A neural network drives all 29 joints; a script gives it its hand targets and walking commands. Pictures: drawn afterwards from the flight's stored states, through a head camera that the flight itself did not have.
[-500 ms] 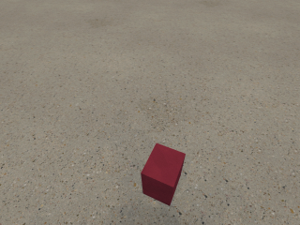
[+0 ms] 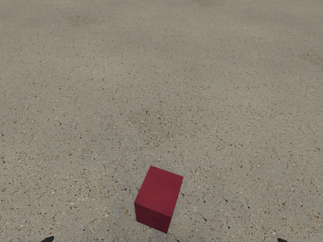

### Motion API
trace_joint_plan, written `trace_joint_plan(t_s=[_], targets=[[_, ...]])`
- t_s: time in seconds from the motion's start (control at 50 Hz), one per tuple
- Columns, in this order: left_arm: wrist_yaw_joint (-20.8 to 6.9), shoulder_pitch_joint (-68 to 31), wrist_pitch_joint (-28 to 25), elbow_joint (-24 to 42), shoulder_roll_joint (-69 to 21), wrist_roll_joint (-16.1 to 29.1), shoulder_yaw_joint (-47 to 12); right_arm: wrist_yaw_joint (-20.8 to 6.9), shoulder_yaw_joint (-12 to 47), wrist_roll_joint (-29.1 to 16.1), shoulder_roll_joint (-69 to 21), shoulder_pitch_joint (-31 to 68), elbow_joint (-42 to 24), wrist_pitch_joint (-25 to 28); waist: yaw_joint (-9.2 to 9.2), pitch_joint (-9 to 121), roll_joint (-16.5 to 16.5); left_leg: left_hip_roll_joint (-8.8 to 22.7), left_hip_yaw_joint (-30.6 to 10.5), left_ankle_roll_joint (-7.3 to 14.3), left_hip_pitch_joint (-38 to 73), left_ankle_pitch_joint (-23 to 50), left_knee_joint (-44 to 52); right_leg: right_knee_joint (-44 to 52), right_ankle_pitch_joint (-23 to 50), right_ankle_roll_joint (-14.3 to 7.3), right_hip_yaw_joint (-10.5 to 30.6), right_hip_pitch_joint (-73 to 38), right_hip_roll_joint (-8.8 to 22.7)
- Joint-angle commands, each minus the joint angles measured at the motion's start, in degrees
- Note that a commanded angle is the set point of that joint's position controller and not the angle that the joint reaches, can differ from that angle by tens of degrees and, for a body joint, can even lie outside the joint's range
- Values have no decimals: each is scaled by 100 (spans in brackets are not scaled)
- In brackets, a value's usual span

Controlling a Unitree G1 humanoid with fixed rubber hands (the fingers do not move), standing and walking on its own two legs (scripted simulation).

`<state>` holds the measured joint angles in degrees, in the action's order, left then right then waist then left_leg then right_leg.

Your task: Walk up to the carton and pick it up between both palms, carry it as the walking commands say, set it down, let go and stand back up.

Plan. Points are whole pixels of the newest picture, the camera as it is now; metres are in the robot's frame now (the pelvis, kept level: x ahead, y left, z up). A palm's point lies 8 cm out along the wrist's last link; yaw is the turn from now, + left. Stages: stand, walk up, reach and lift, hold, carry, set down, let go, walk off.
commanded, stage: walk up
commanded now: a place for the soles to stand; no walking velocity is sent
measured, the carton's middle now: (158, 200) +0.47 +0.00 -0.61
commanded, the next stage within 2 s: none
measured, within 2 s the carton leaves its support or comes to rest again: neither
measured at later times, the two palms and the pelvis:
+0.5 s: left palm out of the picture +0.08 +0.30 -0.10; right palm out of the picture +0.06 -0.33 -0.10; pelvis -0.01 -0.01 +0.00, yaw -1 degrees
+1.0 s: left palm out of the picture +0.01 +0.44 -0.04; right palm out of the picture +0.07 -0.28 -0.13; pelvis -0.04 +0.07 -0.01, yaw -8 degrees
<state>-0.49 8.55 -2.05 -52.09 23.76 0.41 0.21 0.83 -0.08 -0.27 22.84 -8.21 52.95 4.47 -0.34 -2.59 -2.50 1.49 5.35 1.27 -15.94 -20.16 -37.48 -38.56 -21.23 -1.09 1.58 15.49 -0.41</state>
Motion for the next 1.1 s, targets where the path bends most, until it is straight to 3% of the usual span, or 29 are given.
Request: trace_joint_plan(t_s=[0.0, 0.06, 0.12, 0.16, 0.24, 0.3, 0.34, 0.38, 0.42, 0.46, 0.5, 0.58, 0.6, 0.62, 0.64, 0.66, 0.68, 0.7, 0.76, 0.78, 0.86, 0.88, 0.94, 0.96, 1.0, 1.02, 1.04, 1.06, 1.08], targets=[[52, 81, -13, 127, 1038, -47, 268, 36, -297, 30, 1264, 156, -188, -1, 112, 382, 450, 975, -1033, 664, 400, 1779, 683, 141, 1808, -464, 280, 32, 403], [38, -29, -62, 95, 1043, -68, 300, 29, -325, 50, 1208, 260, -236, -6, 94, 199, 634, 753, -783, 480, -89, 1329, 453, 460, 1971, -657, 803, -166, 501], [59, 232, -64, -33, 1536, -27, 437, 3, -253, 42, 1054, 593, -293, -64, 254, 254, -503, 53, -119, 118, -760, -110, -438, 1354, 2047, -1090, 1866, -871, 1329], [41, 17, -53, 127, 1519, -142, 411, -10, -287, 23, 1042, 382, -220, -70, 114, 200, -518, 80, -418, 146, -811, -840, -158, 1405, 2133, -1270, 2135, -831, 1571], [41, -697, -27, 257, 1203, -72, 360, 14, -380, 68, 1272, -189, 58, 3, -330, 339, -360, 424, -938, 315, 744, 1461, 966, 730, 2488, -507, 843, 128, 830], [45, -272, 26, 115, 1067, -9, 308, 27, -450, 5, 1715, -49, 123, 34, -35, 412, 618, 1660, -2045, 1164, 966, 2005, 1215, 49, 538, -130, 86, 378, 196], [31, -113, 5, 15, 976, -84, 299, -8, -392, 23, 1547, 206, 91, -13, 78, 486, 428, 1414, -1690, 1005, 875, 1888, 1052, 515, 601, -154, 149, 35, 235], [5, 48, -50, -86, 1183, -105, 383, 9, -322, 17, 1417, 197, 49, -55, 113, 556, 118, 620, -933, 463, 411, 1274, 611, 1134, 1251, -451, 778, -488, 532], [-6, -2, -37, -56, 1351, -91, 427, -32, -326, 133, 1203, 388, 63, -105, 88, 86, 45, 9, -375, 197, -627, -405, 413, 1515, 583, -905, 1453, -732, 1048], [-12, -93, 12, -29, 1466, -93, 460, -16, -288, 93, 1090, 235, 207, -116, 80, 108, -386, 0, -288, 62, -258, -194, 460, 1670, 467, -1067, 1620, -544, 1352], [-32, -328, 65, -15, 1229, -102, 388, -41, -276, 81, 1090, 0, 282, -33, -105, 31, 120, 95, -728, 208, 466, 561, 1058, 1316, 871, -745, 1197, 62, 1052], [-33, -243, 92, -13, 905, -90, 286, -21, -388, 92, 1646, -50, 331, -8, -56, 45, 636, 1532, -2261, 1020, 877, 443, 1886, 147, -48, -134, 33, 574, 114], [-23, -260, 85, -107, 887, -75, 325, -21, -356, 158, 1627, 116, 317, 5, 76, -63, 729, 1503, -2174, 984, 689, 849, 1817, 462, -24, -190, 29, 444, 230], [318, 1051, -107, -482, 1397, 77, 442, -225, -635, 476, 1872, 742, -276, -410, 380, -192, 1859, 808, -784, 673, 280, 1507, 792, 1082, 876, -264, 276, -4, 465], [454, 1764, -216, -504, 1880, 58, 588, -284, -571, 492, 1409, 946, -565, -597, 554, 131, 621, 269, -358, 256, -642, 1315, -657, 1618, 2264, -514, 1643, -882, 1144], [554, 1931, -231, -606, 2232, -32, 680, -313, -545, 471, 1236, 875, -742, -722, 563, -192, -21, -204, -508, -62, -2282, -827, -1647, 1709, 3404, -959, 3197, -1842, 1995], [668, 1853, -253, -378, 2377, -20, 747, -307, -607, 537, 1276, 695, -866, -800, 381, -63, 417, 167, -1209, -105, -2492, -1031, -2324, 1515, 3893, -1487, 3511, -1932, 2515], [731, 1710, -306, -319, 2212, 5, 730, -333, -617, 532, 1296, 512, -829, -824, 265, 77, 1007, 195, -1298, -94, -2535, -1116, -2443, 1217, 4327, -1565, 3191, -2001, 2352], [847, 966, -290, 78, 1846, 60, 693, -429, -676, 400, 1219, 285, -968, -857, -83, -87, 431, 379, -1279, 26, -2222, -383, -2589, 1169, 3085, -1139, 2097, -1005, 1727], [822, 1095, -298, 165, 1912, -27, 728, -451, -748, 394, 1306, 280, -1124, -930, -40, -142, -255, 303, -1286, -56, -2228, -273, -2843, 1124, 2943, -1145, 2098, -928, 1546], [820, 1404, -348, 326, 1863, -133, 824, -532, -842, 469, 1253, 480, -1367, -1024, -54, -4, -8, 355, -1353, -185, -2003, 199, -3143, 1063, 2393, -1151, 2030, -31, 1491], [813, 1204, -360, 493, 1943, -96, 820, -521, -827, 422, 1329, 412, -1416, -1031, -42, -54, -554, 465, -1288, -82, -1656, 254, -2738, 878, 2374, -1127, 1884, 358, 1343], [722, 1114, -275, 619, 1885, -197, 809, -560, -864, 326, 1352, 407, -1325, -943, 99, 134, -966, 190, -899, -152, -1356, -220, -2109, 621, 2412, -1029, 1576, 394, 1032], [647, 972, -223, 775, 2094, -252, 824, -529, -897, 258, 1449, 304, -1290, -958, 49, 277, -1651, 105, -633, -221, -838, -559, -2015, 784, 1642, -978, 1548, 874, 1052], [604, 670, -175, 935, 2062, -304, 790, -474, -974, 225, 1391, 66, -1156, -966, -192, 175, -1748, -65, -514, -67, -13, -597, -1220, 584, 867, -779, 1657, 1610, 925], [580, 437, -128, 1086, 1923, -298, 752, -495, -993, 228, 1504, -402, -1029, -910, -420, 330, -1229, -255, -381, -54, 641, -576, -594, 186, 801, -675, 1411, 1956, 683], [617, 350, -91, 1099, 1611, -275, 630, -435, -1041, 200, 1720, -1209, -762, -818, -779, 534, -542, -125, -686, 81, 1165, -762, 226, -979, 268, -449, 1067, 2207, 233], [669, 703, -94, 1191, 1034, -193, 492, -349, -1127, 307, 2330, -1308, -846, -725, -875, 589, 1653, 1491, -3101, 465, 815, -1338, 1770, -2556, -1161, -64, 470, 2673, -626], [724, 897, -119, 1218, 1465, -171, 534, -310, -1088, 218, 2377, -381, -1134, -662, -411, 244, 1128, 1952, -4120, 700, 157, -1969, 2326, -3309, -1271, 28, 754, 2974, -330]])
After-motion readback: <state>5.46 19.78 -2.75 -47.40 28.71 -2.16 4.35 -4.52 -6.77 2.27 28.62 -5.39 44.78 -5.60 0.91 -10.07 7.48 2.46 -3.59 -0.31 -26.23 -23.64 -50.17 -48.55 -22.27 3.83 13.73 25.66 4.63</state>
